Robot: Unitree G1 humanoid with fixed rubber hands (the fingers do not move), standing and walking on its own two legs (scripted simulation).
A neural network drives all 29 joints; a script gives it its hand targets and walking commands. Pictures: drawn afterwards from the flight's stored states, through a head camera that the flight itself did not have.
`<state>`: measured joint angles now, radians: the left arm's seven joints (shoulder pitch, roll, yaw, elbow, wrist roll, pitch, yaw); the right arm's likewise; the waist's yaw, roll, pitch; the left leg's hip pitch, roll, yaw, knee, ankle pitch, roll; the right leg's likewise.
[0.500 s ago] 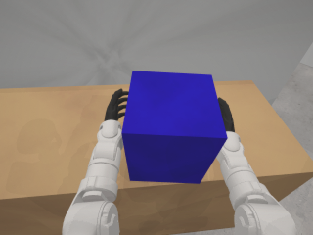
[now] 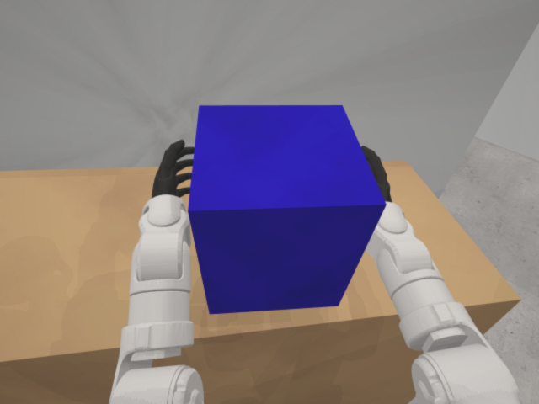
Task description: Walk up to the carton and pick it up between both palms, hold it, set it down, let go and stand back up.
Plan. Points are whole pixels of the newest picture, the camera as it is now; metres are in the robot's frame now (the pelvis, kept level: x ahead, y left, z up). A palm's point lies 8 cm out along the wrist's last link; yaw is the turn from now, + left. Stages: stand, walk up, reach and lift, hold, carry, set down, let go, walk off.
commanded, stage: reach and lift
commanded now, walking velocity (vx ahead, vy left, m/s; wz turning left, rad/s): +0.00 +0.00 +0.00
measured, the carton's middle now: (273, 213) +0.37 -0.02 +0.13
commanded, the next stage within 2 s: hold in 1.56 s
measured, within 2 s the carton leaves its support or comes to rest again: neither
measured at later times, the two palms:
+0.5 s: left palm (168, 168) +0.36 +0.13 +0.22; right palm (390, 175) +0.35 -0.17 +0.22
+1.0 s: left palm (172, 153) +0.37 +0.12 +0.24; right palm (400, 162) +0.35 -0.18 +0.24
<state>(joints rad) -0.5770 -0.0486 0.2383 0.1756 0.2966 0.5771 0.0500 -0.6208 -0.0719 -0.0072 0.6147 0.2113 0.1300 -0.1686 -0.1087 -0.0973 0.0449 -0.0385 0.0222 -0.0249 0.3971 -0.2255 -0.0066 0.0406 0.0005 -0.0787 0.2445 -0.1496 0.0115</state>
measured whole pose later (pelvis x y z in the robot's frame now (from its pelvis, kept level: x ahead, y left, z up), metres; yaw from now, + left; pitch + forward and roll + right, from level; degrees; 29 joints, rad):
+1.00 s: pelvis -0.02 +0.00 +0.00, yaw -2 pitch -5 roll -1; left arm -0.87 0.01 0.32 0.43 0.27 0.76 0.07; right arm -0.92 -0.13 -0.08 0.79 0.25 0.41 -0.18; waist -0.10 -0.03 -0.08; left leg -0.11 0.02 0.00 0.39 -0.19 0.00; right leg -0.07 -0.01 -0.05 0.30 -0.14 0.01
